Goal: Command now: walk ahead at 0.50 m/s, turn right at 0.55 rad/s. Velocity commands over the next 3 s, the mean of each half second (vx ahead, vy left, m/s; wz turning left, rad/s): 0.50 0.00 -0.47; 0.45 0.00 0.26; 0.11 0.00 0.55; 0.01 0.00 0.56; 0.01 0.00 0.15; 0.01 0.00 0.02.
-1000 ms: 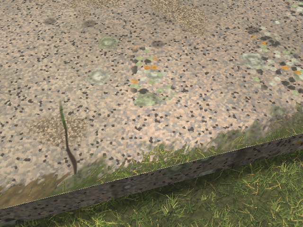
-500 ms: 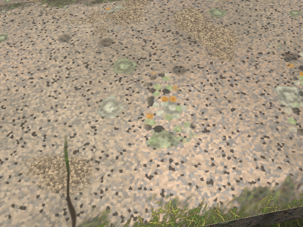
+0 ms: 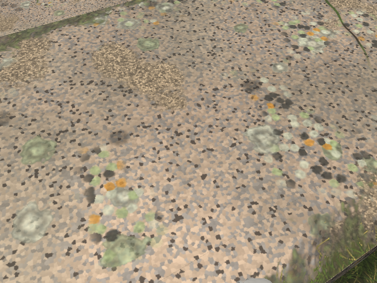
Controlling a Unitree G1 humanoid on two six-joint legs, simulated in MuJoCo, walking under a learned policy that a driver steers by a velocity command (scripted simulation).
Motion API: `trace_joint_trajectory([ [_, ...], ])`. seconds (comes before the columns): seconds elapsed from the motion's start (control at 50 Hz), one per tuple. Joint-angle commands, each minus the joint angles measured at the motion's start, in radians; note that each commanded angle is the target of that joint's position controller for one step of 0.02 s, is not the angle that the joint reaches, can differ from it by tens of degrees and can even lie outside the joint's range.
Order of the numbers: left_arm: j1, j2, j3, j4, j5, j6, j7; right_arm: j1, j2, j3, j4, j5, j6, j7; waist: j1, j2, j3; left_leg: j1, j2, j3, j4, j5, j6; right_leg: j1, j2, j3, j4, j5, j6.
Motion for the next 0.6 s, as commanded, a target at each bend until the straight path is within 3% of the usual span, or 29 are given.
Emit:
trace_joint_trajectory([
  [0.02,-0.234,-0.032,-0.024,-0.188,0.000,-0.011,0.025,0.082,-0.119,-0.020,-0.009,-0.007,-0.018,0.002,-0.001,0.072,0.154,0.165,0.351,-0.206,-0.192,0.157,0.136,-0.462,-0.013,0.026,0.153,-0.135,-0.051],
  [0.08,-0.337,-0.056,-0.041,-0.263,-0.005,-0.017,0.026,0.128,-0.107,-0.010,0.017,-0.009,-0.015,0.001,-0.024,0.101,0.159,0.268,0.335,-0.153,-0.202,0.240,0.116,-0.585,-0.011,-0.026,0.161,-0.222,-0.091],
  [0.1,-0.383,-0.076,-0.061,-0.314,-0.010,-0.022,0.019,0.133,-0.101,-0.008,0.030,0.002,-0.004,0.001,-0.014,0.120,0.161,0.265,0.301,-0.103,-0.244,0.259,0.110,-0.565,-0.040,-0.085,0.034,-0.267,-0.090],
  [0.12,-0.422,-0.077,-0.068,-0.341,-0.009,-0.026,0.013,0.133,-0.085,-0.004,0.029,0.004,0.002,-0.006,-0.022,0.114,0.168,0.244,0.278,-0.073,-0.275,0.309,0.112,-0.518,-0.046,-0.136,-0.055,-0.267,-0.086],
  [0.14,-0.468,-0.107,-0.091,-0.390,-0.016,-0.027,0.002,0.135,-0.088,-0.002,0.048,0.017,0.017,-0.020,-0.016,0.129,0.164,0.227,0.277,-0.051,-0.336,0.437,0.107,-0.472,-0.075,-0.156,-0.104,-0.254,-0.104],
  [0.16,-0.356,-0.100,-0.102,-0.360,-0.027,-0.025,-0.020,0.033,-0.096,0.002,-0.003,0.034,0.034,-0.021,0.047,0.084,0.112,0.067,0.212,0.052,-0.361,0.646,0.124,-0.139,-0.049,-0.256,-0.368,-0.134,-0.116],
  [0.18,-0.270,-0.077,-0.096,-0.321,-0.036,-0.021,-0.046,0.028,-0.122,0.003,-0.051,0.072,0.038,-0.027,0.052,0.035,-0.013,-0.082,0.238,0.045,-0.293,1.196,0.162,0.299,0.027,-0.328,-0.503,0.015,-0.135],
  [0.2,-0.030,0.015,-0.053,-0.264,-0.030,-0.018,-0.049,0.034,-0.269,-0.028,-0.083,0.078,0.034,-0.013,0.160,0.153,-0.196,-0.053,0.279,0.021,0.007,1.809,0.174,0.588,0.154,-0.355,-0.472,-0.024,-0.134],
  [0.22,0.221,0.073,-0.025,-0.212,-0.041,-0.012,-0.048,-0.026,-0.393,-0.066,-0.121,0.104,0.022,0.014,0.264,0.252,-0.382,-0.014,0.284,-0.001,0.303,1.959,0.143,0.824,0.189,-0.233,-0.606,-0.017,-0.167],
  [0.24,0.284,0.169,0.017,-0.197,-0.066,-0.021,-0.040,-0.077,-0.407,-0.078,-0.201,0.124,-0.012,0.036,0.308,0.213,-0.451,-0.284,0.190,-0.057,0.688,1.630,0.061,1.067,0.120,0.137,-0.810,-0.098,-0.208],
  [0.26,0.203,0.329,0.066,-0.191,-0.062,-0.019,-0.032,-0.099,-0.259,-0.059,-0.271,0.099,-0.034,0.088,0.201,-0.136,-0.555,-0.534,-0.079,-0.141,1.255,0.034,-0.026,1.188,-0.193,0.790,-1.239,0.002,-0.281],
  [0.28,0.194,0.332,0.081,-0.180,-0.040,-0.013,-0.025,-0.093,-0.183,-0.056,-0.275,0.069,-0.043,0.098,0.148,-0.022,-0.651,-0.538,-0.066,-0.408,1.485,0.129,0.013,1.153,-0.206,0.972,-1.360,-0.010,-0.185],
  [0.3,0.151,0.300,0.072,-0.126,-0.034,-0.025,-0.028,-0.138,-0.118,-0.049,-0.299,0.066,-0.025,0.081,0.095,0.057,-0.515,-0.586,-0.041,-0.388,1.573,0.209,0.017,1.005,-0.181,0.891,-1.381,-0.107,-0.146],
  [0.32,0.145,0.234,0.056,-0.070,-0.032,-0.046,-0.027,-0.164,-0.058,-0.031,-0.310,0.055,-0.011,0.056,0.054,0.138,-0.321,-0.635,0.001,-0.370,1.556,0.233,0.021,0.851,-0.161,0.779,-1.361,-0.073,-0.108],
  [0.34,0.124,0.152,0.032,-0.021,-0.018,-0.071,-0.020,-0.214,-0.010,-0.010,-0.322,0.033,0.009,0.030,0.022,0.123,-0.144,-0.690,0.019,-0.374,1.549,0.213,0.042,0.692,-0.101,0.628,-1.308,-0.019,-0.108],
  [0.36,0.071,0.076,0.010,-0.014,-0.007,-0.087,-0.018,-0.186,0.031,0.009,-0.347,0.023,0.031,0.010,-0.039,0.067,-0.092,-0.711,0.026,-0.403,1.584,0.229,0.048,0.591,-0.103,0.552,-1.287,0.096,-0.088],
  [0.38,0.100,0.015,-0.033,-0.020,-0.032,-0.139,-0.060,-0.287,-0.040,0.016,-0.393,0.066,-0.009,0.014,-0.020,0.078,-0.150,-0.717,0.038,-0.446,1.660,0.099,0.100,0.604,-0.094,0.537,-1.314,0.198,-0.054],
  [0.4,0.113,0.011,-0.030,0.017,-0.049,-0.151,-0.066,-0.303,0.020,0.037,-0.420,0.067,-0.012,0.018,-0.045,0.050,-0.144,-0.783,0.041,-0.459,1.662,0.093,0.109,0.618,-0.085,0.466,-1.295,0.274,-0.048],
  [0.42,0.086,0.041,-0.025,0.005,-0.059,-0.160,-0.063,-0.271,0.009,0.039,-0.410,0.064,-0.006,0.015,-0.082,0.090,-0.116,-0.818,0.064,-0.469,1.526,0.132,0.117,0.610,-0.077,0.392,-1.321,0.341,-0.034],
  [0.44,0.074,0.034,-0.030,0.009,-0.056,-0.166,-0.063,-0.272,-0.031,0.032,-0.398,0.074,0.004,0.013,-0.090,0.096,-0.068,-0.815,0.069,-0.434,1.400,0.178,0.131,0.553,-0.042,0.277,-1.351,0.413,-0.004],
  [0.46,0.075,0.041,-0.033,0.016,-0.056,-0.171,-0.060,-0.302,-0.046,0.032,-0.405,0.069,0.015,0.011,-0.092,0.072,-0.033,-0.801,0.068,-0.387,1.257,0.206,0.129,0.505,0.005,0.194,-1.383,0.454,0.023],
  [0.5,0.139,0.059,-0.035,0.036,-0.067,-0.167,-0.044,-0.445,-0.050,0.037,-0.447,0.034,0.020,0.006,-0.036,0.049,-0.006,-0.769,0.037,-0.257,0.995,0.310,0.096,0.485,0.069,0.109,-1.459,0.549,0.033],
  [0.52,0.197,0.069,-0.033,0.048,-0.059,-0.160,-0.033,-0.461,-0.043,0.035,-0.448,0.022,0.019,0.010,-0.007,0.007,-0.039,-0.786,0.018,-0.231,0.929,0.366,0.084,0.580,0.057,0.087,-1.472,0.681,0.043],
  [0.56,0.295,0.113,-0.029,0.065,-0.060,-0.157,-0.010,-0.524,-0.043,0.036,-0.452,0.055,0.020,0.015,0.064,-0.017,-0.089,-0.817,0.000,-0.228,0.713,0.447,0.088,0.788,0.015,0.066,-1.519,0.774,0.082],
  [0.6,0.364,0.128,-0.032,0.082,-0.056,-0.162,0.010,-0.616,-0.044,0.033,-0.464,0.078,0.019,0.027,0.120,-0.020,-0.076,-0.853,-0.032,-0.236,0.524,0.498,0.106,0.941,-0.025,0.065,-1.556,0.814,0.128],
])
